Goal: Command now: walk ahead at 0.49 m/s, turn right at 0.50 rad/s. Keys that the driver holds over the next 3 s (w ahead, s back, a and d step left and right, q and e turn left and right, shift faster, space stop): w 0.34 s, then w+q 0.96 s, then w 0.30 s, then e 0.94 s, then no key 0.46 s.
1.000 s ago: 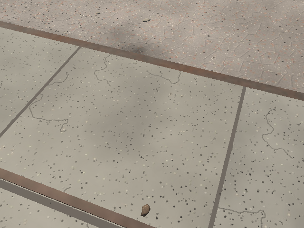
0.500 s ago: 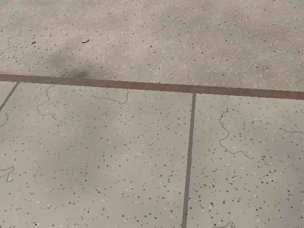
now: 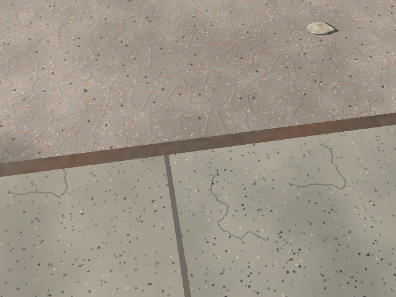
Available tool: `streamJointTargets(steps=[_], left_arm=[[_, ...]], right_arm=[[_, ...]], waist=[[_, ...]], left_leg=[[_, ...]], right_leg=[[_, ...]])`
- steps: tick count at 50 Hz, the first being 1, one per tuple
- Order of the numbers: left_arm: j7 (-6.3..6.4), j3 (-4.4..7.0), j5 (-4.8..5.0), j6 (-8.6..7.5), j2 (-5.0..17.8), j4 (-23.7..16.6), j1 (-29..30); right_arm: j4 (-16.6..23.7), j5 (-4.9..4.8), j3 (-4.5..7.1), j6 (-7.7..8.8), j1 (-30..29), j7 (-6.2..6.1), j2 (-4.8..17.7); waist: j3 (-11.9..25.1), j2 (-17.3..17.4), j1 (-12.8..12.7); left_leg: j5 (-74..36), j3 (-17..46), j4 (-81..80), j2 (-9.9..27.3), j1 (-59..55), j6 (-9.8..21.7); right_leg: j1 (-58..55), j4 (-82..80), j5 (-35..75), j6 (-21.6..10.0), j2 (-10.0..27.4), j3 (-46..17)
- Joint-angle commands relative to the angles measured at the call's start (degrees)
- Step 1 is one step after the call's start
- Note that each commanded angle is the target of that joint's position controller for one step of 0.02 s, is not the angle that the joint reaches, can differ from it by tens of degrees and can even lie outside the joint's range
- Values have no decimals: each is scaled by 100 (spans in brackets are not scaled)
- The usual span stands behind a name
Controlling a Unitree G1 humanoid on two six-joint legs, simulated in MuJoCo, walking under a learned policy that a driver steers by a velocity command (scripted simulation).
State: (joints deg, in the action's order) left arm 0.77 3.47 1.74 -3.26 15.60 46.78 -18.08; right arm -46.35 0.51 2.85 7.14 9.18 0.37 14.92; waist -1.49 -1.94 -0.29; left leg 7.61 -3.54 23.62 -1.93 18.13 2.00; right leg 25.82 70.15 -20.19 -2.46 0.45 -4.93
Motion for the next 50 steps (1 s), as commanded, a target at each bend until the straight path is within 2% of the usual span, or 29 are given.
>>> streamJointTargets(steps=[1, 4, 7, 10, 13, 15, 16, 17, 18, 19, 20, 21, 22, 23, 24, 25, 27, 30, 35, 40, 41, 43, 44, 45, 46, 47, 48, 49, 50], left_arm=[[-27, 55, 6, 9, 127, -444, -189], [-17, -3, -75, 28, 56, -661, 205], [-105, -59, -120, -63, 87, -825, 723], [-204, -120, -95, -136, 56, -998, 1389], [-271, -106, -38, -147, 181, -1233, 1827], [-304, -62, -49, -165, 312, -1304, 1802], [-303, 6, -75, -176, 419, -1228, 1448], [-275, 150, -106, -172, 651, -979, 682], [-198, 323, -143, -157, 1054, -738, -379], [-141, 463, -231, -125, 1756, -678, -941], [-148, 349, -194, -146, 1280, -649, -1114], [-164, 236, -198, -182, 975, -663, -728], [-176, 162, -173, -200, 728, -713, -259], [-204, 99, -167, -227, 492, -720, 120], [-220, 67, -187, -280, 343, -718, 354], [-232, 80, -212, -336, 312, -665, 449], [-208, 124, -254, -424, 378, -522, 431], [-104, 170, -293, -432, 450, -315, 237], [17, 220, -239, -375, 656, -125, 55], [51, 274, -139, -186, 788, 124, -339], [59, 285, -121, -142, 837, 130, -300], [99, 325, -96, -66, 1023, 81, -154], [123, 342, -88, -19, 1108, 53, -71], [138, 342, -59, 18, 1162, 23, 57], [158, 307, -90, -22, 1114, -68, 69], [39, 18, -299, -187, 127, -351, -519], [-50, 16, -78, -474, 439, -487, -49], [-94, 94, 127, -592, 713, -680, 606], [-67, 64, 72, -638, 669, -721, 705]], right_arm=[[80, 5, 119, 86, 267, 42, 460], [-121, -39, 197, 135, 456, 77, 694], [-196, -93, 215, 65, 503, 59, 835], [-295, -162, 209, -21, 776, 47, 966], [-468, -218, 215, -124, 1117, 55, 1087], [-531, -249, 225, -208, 1136, 42, 1156], [-530, -257, 220, -248, 1032, 29, 1193], [-539, -242, 180, -276, 1037, 15, 1106], [-448, -156, 69, -261, 1037, 0, 864], [-261, -73, -172, -149, 1568, 49, 132], [-393, -209, -87, -18, 1491, 64, 489], [-232, -391, 46, 18, 1036, 74, 878], [-158, -373, 47, -4, 735, 47, 844], [-166, -277, 68, -69, 611, 17, 773], [-208, -237, 107, -175, 732, 0, 720], [-256, -238, 97, -276, 857, 1, 586], [-252, -249, 94, -397, 888, -5, 403], [-105, -219, 121, -439, 533, -11, 343], [222, -142, 52, -402, -367, 152, 181], [701, -169, 7, -388, -1105, 335, 136], [780, -180, 19, -389, -1126, 371, 160], [852, -199, 110, -411, -858, 398, 328], [786, -219, 204, -425, -386, 389, 496], [611, -232, 366, -428, 434, 346, 781], [393, -204, 579, -471, 1358, 223, 1239], [394, -212, 680, -463, 1345, 148, 1884], [545, -140, 561, -391, 1582, 153, 1556], [504, -98, 468, -335, 1430, 160, 1185], [566, -160, 406, -299, 1022, 160, 964]], waist=[[251, 588, 4], [56, 421, 2], [7, 398, 91], [-95, 462, 346], [-198, 584, 450], [-160, 683, 318], [31, 710, 42], [490, 620, -329], [1189, 299, -773], [1950, -1215, -602], [2392, -1000, -745], [1485, -717, -655], [1055, -457, -455], [683, -295, -267], [524, -410, -62], [440, -414, 47], [253, -238, 153], [29, -126, 106], [-276, -46, -187], [-496, -15, -420], [-459, -62, -364], [-104, -303, -105], [203, -420, 181], [645, -374, 659], [1137, 12, 1088], [1549, 1653, 374], [2456, 1128, 692], [1682, 802, 811], [1113, 372, 533]], left_leg=[[-189, 1534, -1490, 1582, -880, 1019], [-665, 1168, -1727, 1674, -866, 1221], [-1006, 682, -1733, 1525, -1025, 1122], [-920, 355, -1608, 1391, -1008, 953], [-752, 460, -1425, 1651, -1492, 856], [-1102, 491, -1112, 1800, -1781, 758], [-1844, 366, -661, 1737, -1775, 653], [-2682, 103, 301, 1473, -1602, 505], [-2112, -104, 1822, 1171, -603, 268], [1025, -185, 4212, 230, 1788, -127], [2473, 895, 5178, 126, 2401, -67], [2108, 1012, 5396, 410, 2834, 41], [1578, 880, 5136, 699, 2703, 65], [1194, 858, 4788, 873, 2485, 29], [885, 929, 4535, 1018, 2115, 10], [675, 925, 4470, 1023, 1839, -20], [361, 998, 4330, 976, 1871, -73], [-337, 1171, 3701, 882, 2367, -123], [-1381, 678, 2147, 790, 2327, -63], [-729, 218, 1484, 710, 2668, 172], [-460, 79, 1405, 627, 2527, 253], [120, -308, 1407, 245, 1762, 468], [383, -450, 1420, 0, 1115, 603], [153, -471, 1052, -239, -77, 803], [-60, 315, 767, 53, -1826, 1078], [381, 3466, 492, 1648, -3869, 2119], [1025, 5283, -526, 2170, -4335, 2487], [653, 4427, -675, 1992, -3907, 2108], [154, 3633, -652, 1739, -3003, 1873]], right_leg=[[972, -96, 324, -2, 641, -185], [1335, -878, 701, 41, 690, -224], [1347, -2001, 1620, 58, 713, 25], [945, -2944, 2098, 82, 557, 440], [919, -3446, 1724, -16, 456, 516], [672, -3735, 1315, -179, 320, 623], [69, -3980, 1332, -287, 148, 771], [-1021, -4142, 1401, -429, -70, 914], [-2705, -4030, 1492, -707, 508, 226], [-4771, -4477, 888, -1599, 2166, -2478], [-4754, -5184, 573, -1765, 2468, -3663], [-4067, -5214, 773, -1456, 2278, -2712], [-3311, -5308, 1096, -1245, 2010, -1859], [-2645, -5533, 1327, -1103, 1748, -1264], [-2182, -5768, 1448, -970, 1565, -812], [-1876, -5968, 1582, -942, 1481, -552], [-1678, -6173, 2163, -953, 1444, -42], [-1881, -6259, 2561, -885, 1409, 525], [-2145, -6383, 2457, -687, 1385, 1235], [-3147, -5927, 3076, -600, 1670, 1534], [-3245, -5723, 3586, -548, 1691, 1615], [-3322, -4993, 5574, -422, 1669, 1769], [-3273, -4290, 6424, -356, 1625, 1827], [-2904, -3178, 6518, -213, 1456, 1928], [-1641, -1548, 5085, 52, 1204, 1912], [1119, 637, -819, 437, 53, 1501], [1820, 1405, -1409, 347, -269, 19], [2313, 1286, -867, 190, 50, -140], [2164, 738, -335, 101, 317, -101]])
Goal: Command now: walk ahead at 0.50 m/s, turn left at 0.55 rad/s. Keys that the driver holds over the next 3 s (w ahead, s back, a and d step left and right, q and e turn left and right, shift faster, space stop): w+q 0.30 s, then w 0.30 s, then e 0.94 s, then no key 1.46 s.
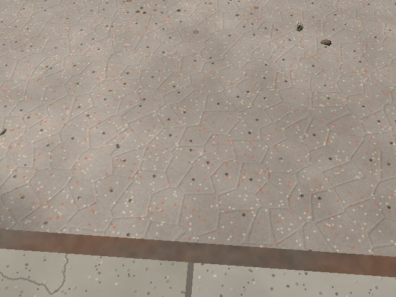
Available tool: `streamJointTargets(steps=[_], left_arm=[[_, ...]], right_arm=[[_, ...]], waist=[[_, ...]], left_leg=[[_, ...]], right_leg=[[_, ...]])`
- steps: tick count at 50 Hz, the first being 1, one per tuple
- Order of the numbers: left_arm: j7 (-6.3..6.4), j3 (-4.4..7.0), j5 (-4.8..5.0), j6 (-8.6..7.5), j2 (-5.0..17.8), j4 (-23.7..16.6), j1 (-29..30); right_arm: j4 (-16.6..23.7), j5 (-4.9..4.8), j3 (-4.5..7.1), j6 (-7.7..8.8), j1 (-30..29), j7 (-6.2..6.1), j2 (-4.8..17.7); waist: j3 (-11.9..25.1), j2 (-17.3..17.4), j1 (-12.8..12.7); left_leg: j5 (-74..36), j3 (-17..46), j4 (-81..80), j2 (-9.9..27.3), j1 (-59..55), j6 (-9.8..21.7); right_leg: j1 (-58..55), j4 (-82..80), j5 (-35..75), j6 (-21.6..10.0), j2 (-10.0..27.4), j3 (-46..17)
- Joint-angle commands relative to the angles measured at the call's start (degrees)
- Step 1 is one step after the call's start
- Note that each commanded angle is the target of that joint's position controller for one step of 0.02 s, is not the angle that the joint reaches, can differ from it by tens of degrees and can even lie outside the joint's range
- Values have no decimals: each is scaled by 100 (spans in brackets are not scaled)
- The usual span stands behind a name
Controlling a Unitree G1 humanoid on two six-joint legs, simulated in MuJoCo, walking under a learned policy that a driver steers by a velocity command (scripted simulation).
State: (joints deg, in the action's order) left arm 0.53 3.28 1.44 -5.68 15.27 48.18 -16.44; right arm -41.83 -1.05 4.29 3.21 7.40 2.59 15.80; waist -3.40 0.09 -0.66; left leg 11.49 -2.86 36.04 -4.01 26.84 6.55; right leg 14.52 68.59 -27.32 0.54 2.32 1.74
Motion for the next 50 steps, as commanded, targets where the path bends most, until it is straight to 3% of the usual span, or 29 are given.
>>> streamJointTargets(steps=[1, 2, 5, 8, 11, 14, 16, 18, 19, 20, 21, 22, 23, 24, 25, 26, 29, 31, 34, 38, 41, 42, 43, 44, 45, 46, 47, 48, 50], left_arm=[[11, 118, -62, -379, 723, -788, 544], [20, 173, -145, -305, 791, -775, 404], [21, 165, -229, -99, 610, -857, 348], [31, 79, -260, -47, 415, -1088, 999], [-40, 13, -200, -86, 300, -1232, 1626], [-121, 51, -113, -147, 457, -1382, 1993], [-176, 112, -104, -207, 615, -1398, 1946], [-197, 169, -117, -270, 695, -1306, 1546], [-173, 241, -165, -298, 802, -1181, 1062], [-137, 315, -256, -320, 1038, -1099, 297], [-126, 457, -352, -272, 1539, -902, -520], [-194, 422, -176, -228, 1272, -731, -767], [-181, 298, -80, -197, 845, -787, -483], [-164, 231, -114, -135, 689, -849, -159], [-165, 179, -152, -97, 592, -836, 84], [-170, 120, -190, -100, 478, -836, 221], [-181, 126, -142, -139, 544, -710, 198], [-156, 164, -120, -129, 735, -623, 131], [-97, 190, -75, -6, 884, -465, -26], [-28, 206, 10, 168, 965, -265, -417], [45, 225, 50, 254, 975, -389, -131], [49, 174, 0, 236, 780, -481, -141], [39, 44, -155, 194, 378, -678, -244], [25, -67, -15, 211, 267, -634, -1137], [29, 109, 10, 323, 828, -429, -1197], [37, 171, 23, 421, 889, -503, -796], [92, 184, 5, 547, 807, -515, -696], [157, 225, -30, 688, 825, -571, -580], [200, 199, -37, 871, 602, -673, -574]], right_arm=[[221, -16, 202, 101, 750, -64, 671], [337, 45, 148, 109, 510, -85, 534], [388, 34, 178, 138, 516, -154, 672], [331, -4, 230, 110, 779, -268, 867], [279, -40, 230, 38, 1044, -317, 874], [206, -68, 229, -13, 1310, -330, 881], [193, -59, 216, -39, 1351, -355, 835], [194, -24, 207, -57, 1264, -367, 792], [225, -2, 160, -51, 1209, -355, 663], [322, 63, 53, -24, 1132, -324, 408], [366, -43, -46, 32, 1894, -332, 109], [306, -112, -56, 78, 2092, -331, 332], [318, -138, 46, 79, 1558, -314, 767], [428, -66, 43, 72, 1038, -309, 793], [530, 29, 37, 91, 724, -293, 715], [544, 82, 52, 88, 662, -277, 635], [507, 50, -17, 55, 817, -240, 353], [631, 114, -76, 77, 449, -259, 245], [693, 159, -151, 161, 15, -244, 64], [809, 116, -80, 190, -474, -192, 236], [697, 179, 64, 226, -1, -220, 525], [659, 255, 141, 240, 339, -277, 783], [689, 393, 221, 194, 903, -368, 1203], [653, 324, 195, 82, 948, -337, 1096], [758, 225, 92, -10, 748, -311, 635], [771, 161, 33, -61, 495, -314, 486], [732, 136, 24, -106, 192, -311, 478], [709, 138, 28, -149, -86, -325, 460], [658, 265, 68, -157, -404, -340, 578]], waist=[[944, -90, 295], [830, -16, 77], [625, 24, -99], [419, 168, 87], [410, 416, 377], [408, 540, 520], [447, 613, 451], [515, 786, 225], [751, 771, -23], [1418, 486, -392], [2272, -984, -304], [2237, -1739, -329], [1361, -999, -428], [851, -496, -384], [454, -293, -255], [317, -294, -100], [362, -575, 60], [262, -448, 11], [386, -438, -95], [523, -607, -225], [768, -628, 168], [1096, -392, 280], [1816, 662, 410], [2798, 1932, 198], [2446, 994, 229], [1818, 791, 190], [1516, 631, 48], [1213, 711, -38], [850, 943, -183]], left_leg=[[-816, 2988, -1943, 1701, -2985, 1246], [-1269, 2653, -2068, 1547, -2399, 1196], [-1971, 2172, -2306, 1326, -1571, 1195], [-2031, 1716, -2301, 997, -1198, 967], [-1416, 1613, -2118, 767, -1108, 677], [-957, 2077, -1837, 964, -1455, 607], [-790, 2425, -1528, 1153, -1876, 538], [-1136, 2553, -1184, 1233, -2069, 422], [-1711, 2419, -694, 997, -2027, 291], [-1511, 2088, 551, 717, -1549, 90], [103, 1336, 2586, -91, 366, -379], [2167, 1366, 3570, -97, 1487, -470], [1777, 1497, 4007, 194, 1939, -461], [1328, 1244, 3972, 423, 1902, -452], [1008, 1102, 3608, 597, 1800, -443], [766, 1028, 3257, 803, 1537, -429], [519, 759, 2595, 947, 1149, -527], [164, 613, 1848, 971, 1149, -623], [-707, 391, 545, 675, 424, -748], [-1286, 490, -379, 322, -16, -736], [-1699, 541, -1220, 312, -1026, -484], [-2785, 779, -1274, 756, -1923, -271], [-5249, 1825, -744, 2136, -3549, 270], [-5099, 3061, -798, 3309, -4372, 1216], [-4253, 2674, -944, 2939, -3783, 1100], [-3730, 2042, -1054, 2603, -3301, 889], [-2791, 1748, -1335, 2411, -2703, 783], [-1880, 1513, -1661, 2255, -2016, 707], [-1189, 933, -2122, 2032, -963, 698]], right_leg=[[2893, 403, 627, -164, 317, -722], [2451, 115, 801, -120, 445, -757], [2091, -632, 1066, 121, 458, -590], [2072, -1878, 2083, 298, 265, -432], [1642, -3191, 3096, 296, -69, -360], [1504, -3736, 3114, 236, -218, -478], [1431, -4007, 2809, 104, -228, -564], [953, -4203, 2545, -117, -222, -453], [222, -4390, 2554, -295, -246, -363], [-1073, -4209, 2554, -664, 418, -951], [-3216, -4375, 1732, -1621, 1615, -3188], [-3476, -5056, 445, -1919, 2115, -4806], [-2831, -5172, -170, -1672, 1935, -4245], [-2094, -5234, 153, -1465, 1683, -3436], [-1402, -5398, 744, -1406, 1441, -2900], [-975, -5557, 1244, -1308, 1213, -2489], [-544, -5825, 2232, -1392, 996, -1801], [-451, -5889, 3202, -1441, 960, -1480], [-299, -5575, 4787, -1225, 647, -848], [-639, -5045, 4591, -1030, 666, -1051], [-584, -4229, 4062, -694, 526, -1340], [-187, -3551, 3534, -459, 183, -1214], [1104, -1908, 1172, -132, -347, -827], [2022, -464, -1467, 34, -503, -705], [2164, 159, -1283, 168, -198, -925], [2471, 397, -1012, 276, -114, -719], [2480, 303, -672, 382, 55, -618], [2259, 169, -318, 463, 170, -578], [1632, 3, 160, 540, 140, -308]])
Over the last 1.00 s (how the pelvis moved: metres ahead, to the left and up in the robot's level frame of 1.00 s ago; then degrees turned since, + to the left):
0.53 -0.02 -0.02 14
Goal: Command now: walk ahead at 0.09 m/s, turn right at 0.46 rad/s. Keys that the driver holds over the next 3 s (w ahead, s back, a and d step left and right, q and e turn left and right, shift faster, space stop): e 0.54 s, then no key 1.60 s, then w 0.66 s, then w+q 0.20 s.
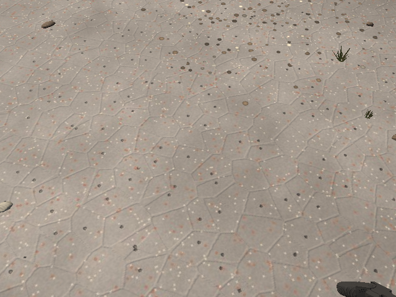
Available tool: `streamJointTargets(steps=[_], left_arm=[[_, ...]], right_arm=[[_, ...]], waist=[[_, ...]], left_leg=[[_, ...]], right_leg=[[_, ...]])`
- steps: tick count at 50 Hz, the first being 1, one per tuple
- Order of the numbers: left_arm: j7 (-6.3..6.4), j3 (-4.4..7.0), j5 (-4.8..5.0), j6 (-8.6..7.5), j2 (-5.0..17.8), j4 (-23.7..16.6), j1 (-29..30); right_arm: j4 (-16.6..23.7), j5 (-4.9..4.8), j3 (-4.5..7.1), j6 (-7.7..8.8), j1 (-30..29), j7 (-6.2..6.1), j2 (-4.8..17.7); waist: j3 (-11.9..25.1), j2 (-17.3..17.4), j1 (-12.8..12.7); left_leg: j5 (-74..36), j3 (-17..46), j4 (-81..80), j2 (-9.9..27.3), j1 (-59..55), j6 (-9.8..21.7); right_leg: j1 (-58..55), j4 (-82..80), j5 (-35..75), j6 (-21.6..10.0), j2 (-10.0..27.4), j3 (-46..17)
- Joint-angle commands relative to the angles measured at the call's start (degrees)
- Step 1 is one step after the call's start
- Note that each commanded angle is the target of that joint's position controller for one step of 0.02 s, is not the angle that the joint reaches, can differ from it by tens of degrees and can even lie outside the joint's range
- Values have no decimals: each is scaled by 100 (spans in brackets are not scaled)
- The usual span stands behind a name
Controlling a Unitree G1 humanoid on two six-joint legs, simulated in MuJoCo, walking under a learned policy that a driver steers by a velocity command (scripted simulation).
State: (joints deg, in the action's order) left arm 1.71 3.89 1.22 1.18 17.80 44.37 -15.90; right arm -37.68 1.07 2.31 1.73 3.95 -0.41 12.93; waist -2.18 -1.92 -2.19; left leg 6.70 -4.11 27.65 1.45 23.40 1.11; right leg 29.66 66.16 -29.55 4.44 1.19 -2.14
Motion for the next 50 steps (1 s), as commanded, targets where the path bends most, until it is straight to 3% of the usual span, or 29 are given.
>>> streamJointTargets(steps=[1, 5, 8, 11, 12, 13, 14, 15, 16, 17, 18, 19, 21, 26, 33, 35, 36, 37, 38, 39, 40, 42, 44, 46, 48, 50], left_arm=[[85, 140, -30, 212, 307, -360, -574], [-20, 92, -88, 187, 192, -661, -46], [-135, 127, -76, 205, 322, -817, 130], [-215, 189, -93, 223, 361, -817, -53], [-197, 249, -127, 217, 465, -754, -212], [-130, 366, -151, 197, 864, -776, -342], [-29, 448, -155, 182, 1458, -1021, -216], [-99, 428, -355, 42, 1435, -1077, -354], [-137, 388, -375, -83, 1310, -1078, -152], [-119, 356, -246, -140, 1149, -1119, 232], [-92, 273, -130, -139, 906, -1179, 489], [-53, 230, -101, -129, 832, -1230, 632], [-2, 186, -133, -110, 743, -1284, 595], [81, 265, -91, -36, 902, -1309, 384], [-35, 209, -122, 57, 810, -1357, 551], [-34, 159, -63, 79, 722, -1357, 721], [-24, 133, -57, 73, 641, -1327, 645], [-19, 65, -155, 41, 423, -1328, 476], [-49, 37, -187, -22, 294, -1349, 173], [-35, 97, -244, -61, 559, -1371, 405], [-19, 195, -176, -58, 813, -1340, 606], [12, 240, -140, 27, 731, -1235, 631], [-9, 141, -130, 77, 380, -1125, 475], [-41, 19, -116, 49, 66, -1090, 576], [-55, 37, -62, 41, 97, -993, 515], [-63, 55, -119, 44, 224, -888, 425]], right_arm=[[217, 62, 273, 5, -139, -55, 864], [64, -1, 337, 6, -148, -141, 1003], [-60, -81, 396, -71, -61, -134, 1173], [-186, -227, 428, -148, -99, -116, 1244], [-288, -243, 401, -180, 77, -112, 1100], [-381, -166, 351, -219, 333, -87, 846], [-133, 76, 265, -228, 293, -57, 637], [23, 32, 350, -197, -315, -115, 887], [15, -106, 400, -207, -399, -147, 1000], [-102, -120, 431, -232, -208, -194, 996], [-229, -60, 457, -263, -76, -240, 1036], [-256, -15, 469, -267, 22, -251, 1034], [-275, -56, 458, -228, 135, -224, 955], [-193, -101, 352, -166, -153, -164, 765], [-227, -164, 324, -82, 43, 2, 846], [-285, -144, 300, -26, 292, 63, 770], [-306, -85, 306, -2, 403, 79, 831], [-255, 33, 351, 3, 513, 59, 1143], [-253, 82, 385, -33, 253, 25, 1436], [-220, 103, 303, -16, 176, 16, 1099], [-179, 81, 259, 8, 113, 4, 977], [-206, -44, 271, 23, 84, -36, 1078], [-259, -92, 237, -12, 2, -41, 1016], [-308, -85, 215, -97, 31, -18, 928], [-375, -106, 197, -163, 169, -5, 936], [-459, -159, 151, -145, 368, 16, 867]], waist=[[686, 1126, -50], [845, 924, 84], [864, 982, 138], [812, 900, -36], [770, 687, -51], [564, -332, 24], [342, -1983, 239], [670, -1411, -238], [584, -909, -106], [539, -596, 115], [582, -484, 208], [648, -559, 292], [838, -507, 327], [814, -583, 122], [821, -726, 47], [821, -656, 265], [816, -523, 311], [931, 123, 201], [726, 1308, -214], [745, 1554, 24], [613, 1322, 161], [508, 1086, 200], [490, 916, 104], [563, 1101, 214], [679, 1185, 229], [668, 1046, 207]], left_leg=[[-633, 871, -1352, 1476, -511, 1252], [-814, 474, -1299, 1631, -744, 1273], [-638, 396, -1185, 1797, -970, 1199], [-158, 179, -697, 1732, -1003, 812], [259, -12, -271, 1525, -783, 508], [1030, -539, 909, 996, -128, -11], [3065, -710, 2688, 106, 1526, -591], [3216, 356, 3644, -121, 1765, -506], [2692, 624, 3932, -26, 1823, -372], [2124, 730, 3877, 57, 1862, -305], [1808, 769, 3846, 95, 1785, -324], [1542, 750, 3932, 39, 1558, -371], [1234, 763, 3857, -78, 1355, -426], [1115, 886, 2324, -203, 1156, -572], [1431, 732, 1093, -232, -9, -440], [667, 617, -61, -244, -649, -280], [-79, 717, -590, -80, -1156, -149], [-857, 1417, -733, 713, -1701, 127], [-1877, 2250, -723, 1442, -1731, 829], [-1604, 2749, -913, 1912, -1319, 1440], [-1409, 2663, -954, 1786, -1334, 1470], [-1452, 2314, -848, 1546, -1507, 1291], [-1800, 1828, -701, 1239, -1465, 1105], [-2059, 1454, -551, 947, -1487, 989], [-2097, 1404, -386, 881, -1597, 969], [-1468, 1391, -352, 756, -1402, 661]], right_leg=[[9, 24, 526, 131, 268, 127], [-391, -1202, 1075, -84, 401, 197], [-689, -1826, 1069, -251, 344, 357], [-1331, -3045, 1504, -562, 126, 637], [-1723, -3483, 1783, -735, -17, 590], [-2133, -4307, 2904, -1067, 534, -420], [-2612, -4516, 4519, -1951, 1861, -2381], [-2176, -4823, 3979, -2500, 2088, -2772], [-2097, -4877, 3449, -2253, 1782, -2343], [-2075, -4802, 3123, -1898, 1499, -1985], [-2042, -4747, 3128, -1693, 1350, -1764], [-1898, -4701, 3398, -1650, 1226, -1614], [-1999, -4646, 3640, -1648, 1065, -1497], [-2323, -4520, 3191, -1688, 970, -1807], [-1972, -4230, 3539, -1761, 951, -2266], [-1859, -4022, 3528, -1558, 747, -2219], [-1628, -3939, 3091, -1323, 574, -2137], [-1202, -3390, 2125, -968, 191, -1743], [-572, -2865, 543, -621, -609, -862], [-634, -2366, -209, -358, -430, -642], [-552, -1801, -260, -237, -337, -630], [-231, -1135, -220, -36, -295, -634], [-457, -1449, -27, 64, -177, -483], [-923, -2371, 248, 78, -124, -139], [-1397, -3411, 953, 38, -175, 61], [-2137, -4593, 2219, -151, -156, 10]])
Over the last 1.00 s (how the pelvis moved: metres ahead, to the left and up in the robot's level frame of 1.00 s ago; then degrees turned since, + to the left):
0.46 0.05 0.01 8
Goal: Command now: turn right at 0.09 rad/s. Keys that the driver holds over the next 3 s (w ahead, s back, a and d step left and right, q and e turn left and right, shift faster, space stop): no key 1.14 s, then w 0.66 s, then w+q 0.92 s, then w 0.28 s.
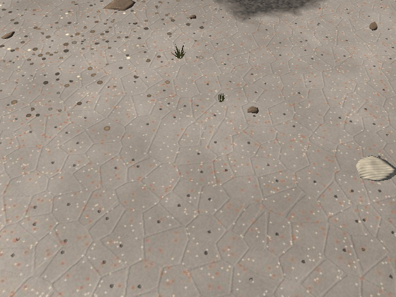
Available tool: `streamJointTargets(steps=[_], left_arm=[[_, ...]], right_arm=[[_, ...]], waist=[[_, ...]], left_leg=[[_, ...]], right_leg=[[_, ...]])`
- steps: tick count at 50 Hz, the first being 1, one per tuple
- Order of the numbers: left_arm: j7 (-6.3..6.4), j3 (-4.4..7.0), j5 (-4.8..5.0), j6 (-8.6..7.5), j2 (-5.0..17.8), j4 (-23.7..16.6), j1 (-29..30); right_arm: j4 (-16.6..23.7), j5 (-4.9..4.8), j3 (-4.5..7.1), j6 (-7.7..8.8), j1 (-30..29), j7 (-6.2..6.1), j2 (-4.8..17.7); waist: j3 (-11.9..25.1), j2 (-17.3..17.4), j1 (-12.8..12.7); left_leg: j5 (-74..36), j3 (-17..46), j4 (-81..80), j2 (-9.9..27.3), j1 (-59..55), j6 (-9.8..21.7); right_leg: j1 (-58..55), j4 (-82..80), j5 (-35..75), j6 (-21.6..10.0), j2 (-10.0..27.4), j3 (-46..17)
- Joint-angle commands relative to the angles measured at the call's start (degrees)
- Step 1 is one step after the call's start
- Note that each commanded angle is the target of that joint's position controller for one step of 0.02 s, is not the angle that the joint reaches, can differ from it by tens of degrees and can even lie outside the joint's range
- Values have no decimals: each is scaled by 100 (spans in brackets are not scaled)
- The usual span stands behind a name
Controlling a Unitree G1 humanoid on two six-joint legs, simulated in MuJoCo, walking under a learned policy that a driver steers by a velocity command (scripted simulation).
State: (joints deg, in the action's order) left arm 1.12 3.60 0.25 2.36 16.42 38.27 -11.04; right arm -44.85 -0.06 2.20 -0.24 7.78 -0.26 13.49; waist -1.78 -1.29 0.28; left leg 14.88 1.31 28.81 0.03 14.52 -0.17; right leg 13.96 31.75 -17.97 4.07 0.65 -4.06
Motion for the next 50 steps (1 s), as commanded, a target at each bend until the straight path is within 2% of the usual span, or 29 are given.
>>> streamJointTargets(steps=[1, 2, 3, 4, 5, 7, 11, 19, 32, 50], left_arm=[[30, 119, -85, -67, 628, -355, -31], [52, 195, -99, -51, 958, -329, 19], [-2, 161, -123, -65, 683, -278, 11], [-40, 96, -153, -95, 468, -278, 32], [-43, 73, -177, -129, 433, -237, 49], [-35, 57, -155, -215, 444, -188, 17], [0, 11, -135, -285, 381, -97, -107], [18, -30, -113, -331, 288, 118, -232], [41, -52, -75, -342, 205, 691, -395], [90, -131, -34, -335, 147, 1529, -619]], right_arm=[[237, 28, 122, 121, 107, 32, 752], [213, 106, 118, 205, 328, 85, 745], [151, 118, 85, 226, 126, 87, 698], [146, 105, 95, 212, -111, 79, 766], [127, 89, 84, 183, -193, 53, 697], [71, 77, 81, 111, -137, 1, 691], [-132, 60, 83, 81, -36, -60, 668], [-594, 35, 103, 70, 119, -123, 693], [-1246, 11, 103, 36, 339, -217, 679], [-1706, 4, 53, -4, 587, -272, 514]], waist=[[722, 601, 51], [725, -125, 324], [715, -324, 139], [493, -186, 37], [376, -172, 40], [176, -288, 64], [96, -194, 63], [94, 37, 52], [47, 68, 72], [-80, 123, 61]], left_leg=[[-1652, 781, -410, 793, -197, 480], [-966, 401, -406, 405, -22, 217], [-476, 119, -347, 226, -318, -16], [-385, 74, -248, 194, -328, -109], [-436, 66, -208, 201, -319, -94], [-567, 91, -178, 210, -284, -64], [-572, 99, -177, 211, -314, -97], [-682, 116, -231, 225, -345, -187], [-785, 103, -307, 213, -383, -186], [-778, 30, -397, 146, -378, -149]], right_leg=[[-1017, -1014, 1952, -262, 279, -216], [-1005, -555, 2213, -517, 473, -370], [-543, -594, 1344, -658, 390, -346], [-289, -722, 925, -655, 336, -372], [-142, -780, 788, -602, 311, -363], [25, -800, 819, -546, 277, -348], [108, -804, 709, -525, 240, -339], [14, -788, 800, -554, 164, -274], [-87, -812, 1035, -529, 46, -99], [-68, -892, 978, -487, -35, 42]])
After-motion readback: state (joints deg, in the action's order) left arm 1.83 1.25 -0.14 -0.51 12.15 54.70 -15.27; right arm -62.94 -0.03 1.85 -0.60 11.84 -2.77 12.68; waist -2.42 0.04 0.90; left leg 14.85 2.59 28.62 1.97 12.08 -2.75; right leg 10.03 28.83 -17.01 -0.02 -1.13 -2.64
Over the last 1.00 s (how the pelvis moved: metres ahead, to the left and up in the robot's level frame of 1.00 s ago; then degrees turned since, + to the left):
0.03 -0.02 0.00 -25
